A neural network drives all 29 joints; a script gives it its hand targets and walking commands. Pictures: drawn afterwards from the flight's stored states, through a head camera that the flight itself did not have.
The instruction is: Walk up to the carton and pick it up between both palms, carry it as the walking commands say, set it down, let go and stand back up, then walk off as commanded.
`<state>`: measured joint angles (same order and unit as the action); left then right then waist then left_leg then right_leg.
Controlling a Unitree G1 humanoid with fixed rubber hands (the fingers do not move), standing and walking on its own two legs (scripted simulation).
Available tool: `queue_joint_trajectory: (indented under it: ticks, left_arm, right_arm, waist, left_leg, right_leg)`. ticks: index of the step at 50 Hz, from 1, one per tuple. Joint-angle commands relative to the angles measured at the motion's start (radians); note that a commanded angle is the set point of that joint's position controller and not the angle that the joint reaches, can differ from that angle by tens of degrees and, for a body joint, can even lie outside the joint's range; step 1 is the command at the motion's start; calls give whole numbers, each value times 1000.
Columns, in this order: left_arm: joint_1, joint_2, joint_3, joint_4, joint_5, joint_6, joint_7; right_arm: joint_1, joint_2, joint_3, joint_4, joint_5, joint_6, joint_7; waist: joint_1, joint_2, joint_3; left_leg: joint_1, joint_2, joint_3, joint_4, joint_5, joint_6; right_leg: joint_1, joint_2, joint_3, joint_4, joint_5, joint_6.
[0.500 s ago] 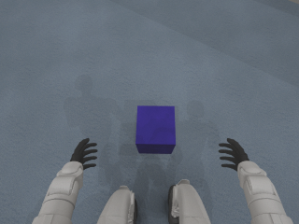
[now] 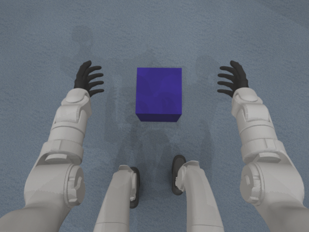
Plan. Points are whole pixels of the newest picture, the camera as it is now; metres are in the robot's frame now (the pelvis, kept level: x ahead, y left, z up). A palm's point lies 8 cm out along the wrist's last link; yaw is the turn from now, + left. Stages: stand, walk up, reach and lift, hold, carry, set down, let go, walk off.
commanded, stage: reach and lift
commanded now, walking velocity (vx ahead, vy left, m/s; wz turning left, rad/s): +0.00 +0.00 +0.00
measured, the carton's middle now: (159, 97) +0.54 +0.00 -0.54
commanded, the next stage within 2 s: none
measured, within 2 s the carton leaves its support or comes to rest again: neither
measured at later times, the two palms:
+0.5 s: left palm (94, 60) +0.54 +0.18 -0.12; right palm (229, 59) +0.54 -0.20 -0.13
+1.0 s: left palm (110, 81) +0.54 +0.17 -0.28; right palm (215, 80) +0.54 -0.21 -0.28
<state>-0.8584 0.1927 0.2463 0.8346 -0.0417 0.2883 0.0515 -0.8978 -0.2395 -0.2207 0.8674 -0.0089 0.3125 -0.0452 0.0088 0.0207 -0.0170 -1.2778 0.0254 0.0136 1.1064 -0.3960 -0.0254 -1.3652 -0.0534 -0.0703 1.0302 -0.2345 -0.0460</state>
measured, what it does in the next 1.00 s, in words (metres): lowers itself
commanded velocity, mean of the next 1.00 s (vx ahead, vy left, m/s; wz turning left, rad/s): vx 0.00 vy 0.00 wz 0.00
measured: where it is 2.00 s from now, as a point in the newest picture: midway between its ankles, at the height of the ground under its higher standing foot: (155, 188)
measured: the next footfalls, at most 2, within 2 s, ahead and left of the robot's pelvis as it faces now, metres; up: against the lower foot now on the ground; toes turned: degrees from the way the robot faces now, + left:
none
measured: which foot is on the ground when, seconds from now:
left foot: down 0.00-1.00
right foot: down 0.00-1.00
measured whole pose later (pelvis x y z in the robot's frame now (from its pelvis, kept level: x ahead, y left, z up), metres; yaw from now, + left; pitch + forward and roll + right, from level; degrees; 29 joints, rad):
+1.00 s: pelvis -0.01 +0.01 -0.14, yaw +2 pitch +52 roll +3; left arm -1.26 0.24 0.24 0.88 -0.06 0.16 0.15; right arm -1.30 -0.34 -0.34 0.98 0.00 0.13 -0.03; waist -0.02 0.01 -0.03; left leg -1.99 0.00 0.02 1.64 -0.56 -0.02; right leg -2.10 -0.07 -0.01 1.56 -0.37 -0.02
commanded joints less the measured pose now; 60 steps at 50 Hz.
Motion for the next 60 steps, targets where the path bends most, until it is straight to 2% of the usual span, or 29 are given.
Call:
queue_joint_trajectory:
  ticks: [1, 7, 15, 24, 27, 30, 33, 36, 41, 50, 54, 60]
  left_arm:
    - [-267, 124, 30, -49, 0, -59, 2]
    - [-380, 144, 53, -14, -1, -120, 9]
    - [-525, 162, 69, -33, 10, -146, 11]
    - [-505, 116, 88, -97, 68, -156, 3]
    - [-500, 92, 86, -110, 83, -160, 8]
    - [-502, 70, 79, -102, 93, -160, 16]
    - [-541, 65, 68, -80, 96, -154, 31]
    - [-585, 76, 67, -59, 94, -146, 47]
    - [-593, 101, 53, -35, 65, -146, 74]
    - [-671, 174, -29, -80, -44, -149, 105]
    - [-717, 198, -53, -59, -79, -143, 108]
    - [-768, 216, -59, 47, -90, -149, 98]
  right_arm:
    - [-291, -84, -18, -68, 0, -54, -13]
    - [-419, -105, -50, -40, -5, -114, -19]
    - [-572, -141, -114, -15, -31, -154, 11]
    - [-541, -135, -211, -52, -91, -185, 64]
    - [-529, -138, -233, -60, -105, -194, 77]
    - [-514, -148, -251, -33, -112, -204, 91]
    - [-539, -158, -250, 9, -107, -210, 98]
    - [-581, -167, -231, 39, -92, -209, 89]
    - [-601, -190, -188, 49, -62, -208, 56]
    - [-687, -251, -91, -20, 35, -199, -3]
    - [-732, -266, -52, -2, 76, -192, -23]
    - [-782, -266, -23, 99, 97, -199, -36]
  waist:
    - [-3, -60, -829]
    - [-8, -58, -924]
    - [-15, -67, -1056]
    - [-31, -38, -1145]
    - [-38, -21, -1113]
    - [-53, 0, -1050]
    - [-55, 23, -972]
    - [-46, 17, -960]
    - [-45, -10, -1061]
    - [-42, -54, -1244]
    - [-40, -63, -1219]
    - [-32, -58, -1061]
  left_leg:
    - [-51, -98, 42, -143, 44, 7]
    - [-110, -110, 34, -130, 116, 5]
    - [-149, -119, 22, -125, 216, -1]
    - [-142, -113, 8, -123, 389, -21]
    - [-140, -108, 1, -99, 400, -23]
    - [-107, -104, -10, -48, 377, -23]
    - [-124, -103, -13, 17, 292, -23]
    - [-184, -107, -3, 90, 212, -20]
    - [-297, -120, 22, 219, 193, -31]
    - [-470, -124, 60, 420, 151, -30]
    - [-528, -114, 68, 492, 91, -26]
    - [-607, -94, 68, 585, 0, -21]
  right_leg:
    - [794, 81, 108, -25, 171, 42]
    - [772, 89, 119, 10, 285, 41]
    - [796, 94, 122, 50, 442, 40]
    - [790, 90, 115, 59, 629, 21]
    - [696, 91, 105, 74, 600, 20]
    - [513, 101, 82, 104, 494, 23]
    - [334, 109, 65, 152, 343, 24]
    - [252, 111, 61, 225, 252, 27]
    - [244, 113, 66, 369, 275, 31]
    - [299, 94, 82, 587, 332, 38]
    - [271, 85, 85, 651, 280, 41]
    - [144, 76, 80, 724, 154, 46]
